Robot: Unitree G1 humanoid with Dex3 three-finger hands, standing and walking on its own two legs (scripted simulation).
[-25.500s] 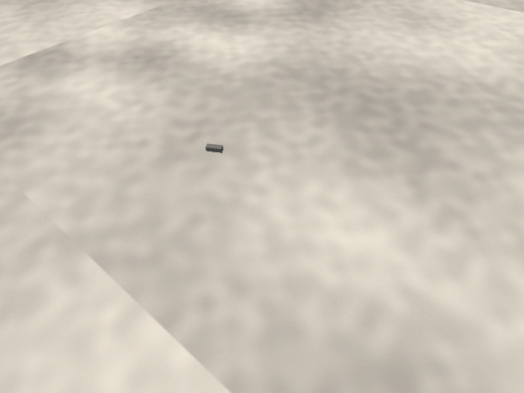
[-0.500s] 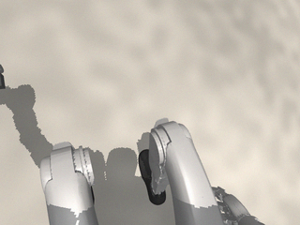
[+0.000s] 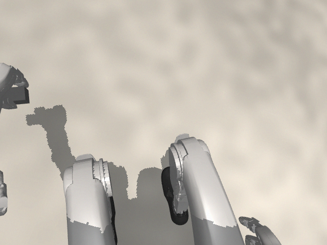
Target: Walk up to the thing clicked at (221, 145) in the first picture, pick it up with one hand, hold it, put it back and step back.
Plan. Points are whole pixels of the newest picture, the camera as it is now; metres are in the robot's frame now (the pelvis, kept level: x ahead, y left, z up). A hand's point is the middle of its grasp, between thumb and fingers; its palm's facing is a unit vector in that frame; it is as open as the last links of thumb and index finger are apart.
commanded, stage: lift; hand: left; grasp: from above
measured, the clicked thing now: (4, 96) +0.49 +0.33 -0.18
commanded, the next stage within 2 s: hold in 1.42 s
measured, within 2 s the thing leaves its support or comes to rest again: neither
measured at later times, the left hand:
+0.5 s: hand out of the picture +0.40 +0.31 +0.03, palm faces -0.43 -0.08 -0.90, open 6.7 cm
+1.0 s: hand out of the picture +0.35 +0.27 +0.22, palm faces -0.45 -0.10 -0.89, open 6.6 cm
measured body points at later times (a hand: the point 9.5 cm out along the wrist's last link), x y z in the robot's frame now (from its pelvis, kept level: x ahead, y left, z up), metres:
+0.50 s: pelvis +0.00 +0.00 +0.12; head +0.18 +0.04 +0.53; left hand +0.42 +0.31 +0.09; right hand +0.15 -0.26 +0.00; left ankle +0.08 +0.11 -0.33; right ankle +0.12 -0.14 -0.33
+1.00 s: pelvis +0.03 -0.01 +0.29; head +0.11 +0.01 +0.73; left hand +0.37 +0.27 +0.27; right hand +0.16 -0.26 +0.17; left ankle +0.08 +0.11 -0.33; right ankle +0.12 -0.14 -0.33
